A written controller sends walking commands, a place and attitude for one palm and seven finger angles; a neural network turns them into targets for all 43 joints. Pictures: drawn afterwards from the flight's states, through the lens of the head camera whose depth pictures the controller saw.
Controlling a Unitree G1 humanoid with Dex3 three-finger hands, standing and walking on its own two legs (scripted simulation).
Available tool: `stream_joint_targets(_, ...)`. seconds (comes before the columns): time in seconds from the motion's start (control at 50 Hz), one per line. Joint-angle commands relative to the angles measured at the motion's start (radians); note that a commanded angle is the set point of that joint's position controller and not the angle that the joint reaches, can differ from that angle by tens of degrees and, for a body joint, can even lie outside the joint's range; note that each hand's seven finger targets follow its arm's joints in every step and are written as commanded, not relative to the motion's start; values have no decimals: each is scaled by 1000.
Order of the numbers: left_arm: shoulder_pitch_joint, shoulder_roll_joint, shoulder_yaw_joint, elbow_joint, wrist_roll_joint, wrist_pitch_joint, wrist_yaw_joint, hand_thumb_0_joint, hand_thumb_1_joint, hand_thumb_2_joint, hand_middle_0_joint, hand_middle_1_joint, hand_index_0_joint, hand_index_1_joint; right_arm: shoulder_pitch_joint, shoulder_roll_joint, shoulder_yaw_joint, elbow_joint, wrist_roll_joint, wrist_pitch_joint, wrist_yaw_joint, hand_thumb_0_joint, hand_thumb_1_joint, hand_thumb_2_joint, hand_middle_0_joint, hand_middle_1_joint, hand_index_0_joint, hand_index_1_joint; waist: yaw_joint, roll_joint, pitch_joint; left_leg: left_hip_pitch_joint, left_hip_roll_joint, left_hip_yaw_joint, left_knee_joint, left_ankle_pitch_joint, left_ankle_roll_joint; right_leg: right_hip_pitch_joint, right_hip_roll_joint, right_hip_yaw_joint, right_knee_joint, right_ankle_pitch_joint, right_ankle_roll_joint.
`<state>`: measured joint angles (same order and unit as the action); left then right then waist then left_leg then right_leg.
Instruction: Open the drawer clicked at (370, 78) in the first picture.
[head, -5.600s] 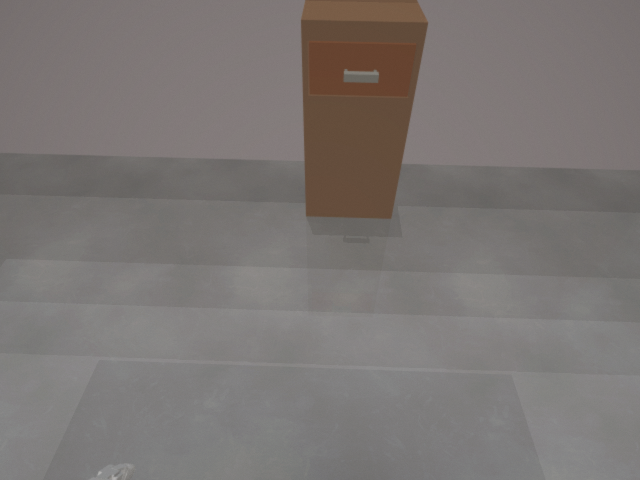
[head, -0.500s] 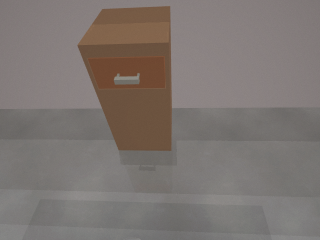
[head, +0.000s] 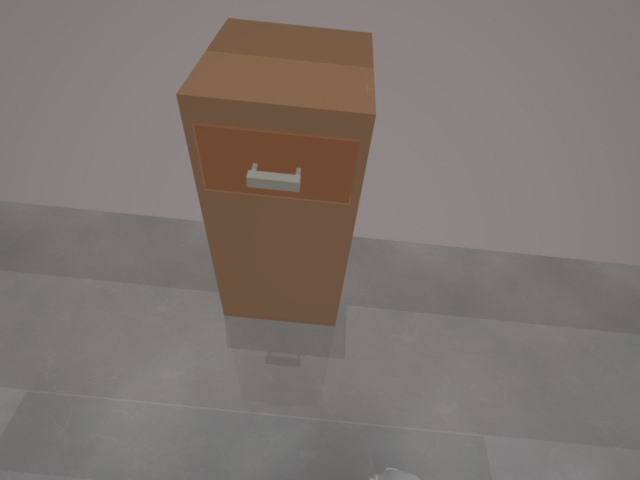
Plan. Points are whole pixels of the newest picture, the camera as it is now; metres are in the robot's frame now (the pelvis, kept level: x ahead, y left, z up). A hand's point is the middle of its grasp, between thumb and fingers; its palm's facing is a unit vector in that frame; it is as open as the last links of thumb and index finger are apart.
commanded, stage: take the last steps up to it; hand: left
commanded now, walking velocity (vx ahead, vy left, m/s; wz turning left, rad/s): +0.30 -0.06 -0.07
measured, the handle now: (275, 175) +0.74 +0.15 -0.08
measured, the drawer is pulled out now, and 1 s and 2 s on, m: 0.00 0.00 0.00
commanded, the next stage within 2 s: come to a stop and stand still in 0.38 s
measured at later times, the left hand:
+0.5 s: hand (250, 420) +0.24 +0.12 -0.17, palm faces +0.03 -0.97 -0.24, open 7.2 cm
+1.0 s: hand (254, 423) +0.24 +0.11 -0.18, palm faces +0.00 -0.95 -0.32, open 7.4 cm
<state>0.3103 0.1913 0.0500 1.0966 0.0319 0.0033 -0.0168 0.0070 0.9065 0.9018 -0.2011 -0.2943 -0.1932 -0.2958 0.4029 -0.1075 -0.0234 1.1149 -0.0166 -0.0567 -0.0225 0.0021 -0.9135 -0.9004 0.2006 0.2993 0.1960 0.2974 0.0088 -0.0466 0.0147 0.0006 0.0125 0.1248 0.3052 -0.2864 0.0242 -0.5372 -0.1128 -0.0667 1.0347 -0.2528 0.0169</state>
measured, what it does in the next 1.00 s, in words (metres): walks ahead: right foot, then left foot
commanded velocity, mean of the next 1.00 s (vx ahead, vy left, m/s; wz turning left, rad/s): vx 0.00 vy -0.01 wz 0.00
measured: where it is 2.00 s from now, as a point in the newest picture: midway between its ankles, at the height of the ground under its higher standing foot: outside the picture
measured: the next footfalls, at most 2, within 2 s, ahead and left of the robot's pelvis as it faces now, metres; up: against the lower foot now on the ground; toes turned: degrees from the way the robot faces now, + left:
right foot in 0.24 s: +0.26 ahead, -0.17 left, +0.00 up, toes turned -7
left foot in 0.64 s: +0.31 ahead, +0.07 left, +0.00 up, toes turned +3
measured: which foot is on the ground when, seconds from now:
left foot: down 0.00-0.26, up 0.28-0.62, down 0.64-0.98, up 1.00-1.00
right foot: up 0.00-0.22, down 0.24-1.00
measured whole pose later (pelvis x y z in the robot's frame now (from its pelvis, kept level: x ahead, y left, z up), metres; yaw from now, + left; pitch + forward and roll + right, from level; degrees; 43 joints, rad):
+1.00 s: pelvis +0.20 -0.10 -0.02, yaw -4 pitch -1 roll +2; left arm 0.24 0.18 0.05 1.01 0.03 0.02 0.03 0.00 0.90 0.90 -0.20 -0.29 -0.20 -0.30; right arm 0.11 -0.19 -0.06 1.01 -0.01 0.05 -0.03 0.00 -0.91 -0.90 0.20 0.30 0.20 0.30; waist 0.03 0.04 0.10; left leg -0.35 0.08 0.09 0.56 -0.20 -0.05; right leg -0.28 -0.03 -0.04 0.65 -0.35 -0.02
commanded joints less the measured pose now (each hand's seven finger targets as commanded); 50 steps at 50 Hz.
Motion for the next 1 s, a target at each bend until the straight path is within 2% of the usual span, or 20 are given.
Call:
stream_joint_targets(0.0,-117,16,5,-94,-9,-19,-7,0,900,900,-200,-300,-200,-300,110,-142,-25,0,-2,-24,-17,0,-900,-900,200,300,200,300,-34,161,143,18,266,-131,-123,430,131,-170,-15,-9,-86,48,6)
stream_joint_targets(0.12,-221,7,8,-138,-17,-26,-9,0,900,900,-200,-300,-200,-300,116,-155,-35,23,-14,-15,-15,0,-900,-900,200,300,200,300,-48,197,197,-47,280,-94,-76,470,119,-9,22,-54,-337,45,-37)
stream_joint_targets(0.18,-3,54,23,-77,-13,-45,-4,0,900,900,-200,-300,-200,-300,87,-181,-41,22,-6,-11,-14,0,-900,-900,200,300,200,300,56,108,52,-75,243,-44,204,680,80,324,95,-91,-470,87,-70)
stream_joint_targets(0.2,139,103,40,-32,-5,-59,3,0,900,900,-200,-300,-200,-300,83,-169,-40,18,2,-13,-7,0,-900,-900,200,300,200,300,118,48,-43,-200,189,-13,417,564,45,559,45,-21,-501,131,-94)
stream_joint_targets(0.22,247,210,69,-11,1,-71,16,0,900,900,-200,-300,-200,-300,141,-107,-32,-3,16,-17,3,0,-900,-900,200,300,200,300,135,-200,-195,-421,40,35,752,37,0,779,-230,352,-586,232,-190)
stream_joint_targets(0.24,266,256,68,-5,-24,-67,19,0,900,900,-200,-300,-200,-300,116,-111,-29,-27,20,-9,-2,0,-900,-900,200,300,200,300,114,-199,-234,-493,-5,-75,992,-309,5,748,-347,541,-705,315,-256)
stream_joint_targets(0.28,49,167,49,-52,-26,-59,31,0,900,900,-200,-300,-200,-300,19,-101,-42,-31,14,5,7,0,-900,-900,200,300,200,300,62,-60,-52,-509,90,-133,1050,-162,14,469,-289,411,-792,42,-229)
stream_joint_targets(0.32,-54,96,20,-81,-20,-64,36,0,900,900,-200,-300,-200,-300,2,-71,-32,-33,-2,22,8,0,-900,-900,200,300,200,300,-5,25,38,-468,129,-140,970,-73,1,260,-227,249,-809,87,-191)
stream_joint_targets(0.38,-72,60,4,-71,-11,-73,39,0,900,900,-200,-300,-200,-300,64,-48,-30,-17,-8,48,13,0,-900,-900,200,300,200,300,-59,-43,25,-393,125,-99,805,-41,-28,188,-163,97,-832,174,-163)
stream_joint_targets(0.5,-33,61,0,-56,-8,-64,38,0,900,900,-200,-300,-200,-300,-70,-44,-11,-67,0,43,15,0,-900,-900,200,300,200,300,-22,-38,22,-366,91,-66,447,-7,-53,273,-142,90,-806,313,-194)
stream_joint_targets(0.58,-14,72,-9,-32,-21,-41,50,0,900,900,-200,-300,-200,-300,-79,-76,-4,-51,10,35,3,0,-900,-900,200,300,200,300,-24,-2,-50,-164,63,-75,130,271,-57,345,-77,42,-621,499,-118)
stream_joint_targets(0.62,33,41,-15,-42,-28,-24,60,0,900,900,-200,-300,-200,-300,-100,-159,-16,-68,9,30,-10,0,-900,-900,200,300,200,300,0,117,-62,-82,203,-165,143,743,3,289,-13,17,-565,298,-45)
stream_joint_targets(0.68,47,46,-11,-44,-19,4,64,0,900,900,-200,-300,-200,-300,-159,-194,-29,-88,8,59,-21,0,-900,-900,200,300,200,300,7,201,41,-143,251,-183,116,742,55,248,35,-2,-518,92,-22)
stream_joint_targets(0.72,48,60,-4,-55,-23,15,59,0,900,900,-200,-300,-200,-300,-167,-201,-35,-98,7,68,-28,0,-900,-900,200,300,200,300,0,266,15,-135,298,-229,64,826,109,243,55,-3,-375,-115,-17)
stream_joint_targets(0.8,31,57,15,-89,-20,33,56,0,900,900,-200,-300,-200,-300,-194,-240,-60,-125,-3,81,-37,0,-900,-900,200,300,200,300,-11,230,-69,-71,367,-257,81,888,195,131,74,67,-98,-331,-17)
stream_joint_targets(0.88,42,35,17,-103,-18,29,49,0,900,900,-200,-300,-200,-300,-253,-245,-72,-155,-9,86,-28,0,-900,-900,200,300,200,300,1,176,-135,-99,317,-200,116,720,152,201,75,41,-222,-224,-10)
stream_joint_targets(0.92,96,29,17,-92,-16,20,46,0,900,900,-200,-300,-200,-300,-279,-240,-72,-158,-4,89,-18,0,-900,-900,200,300,200,300,32,147,-149,-175,256,-161,173,481,93,331,75,21,-470,-16,-5)
stream_joint_targets(0.94,104,60,18,-92,-7,12,49,0,900,900,-200,-300,-200,-300,-269,-207,-68,-157,3,91,-10,0,-900,-900,200,300,200,300,37,40,-132,-237,175,-128,248,273,37,380,41,72,-641,120,-4)
stream_joint_targets(0.96,65,141,26,-99,4,1,55,0,900,900,-200,-300,-200,-300,-245,-133,-56,-169,11,93,0,0,-900,-900,200,300,200,300,14,-214,-77,-386,40,-43,358,-58,-31,393,-140,304,-717,239,-56)
stream_joint_targets(0.98,36,178,24,-123,0,0,53,0,900,900,-200,-300,-200,-300,-274,-124,-50,-186,10,102,5,0,-900,-900,200,300,200,300,31,-238,-37,-377,8,-87,478,-236,-41,276,-254,377,-769,298,-146)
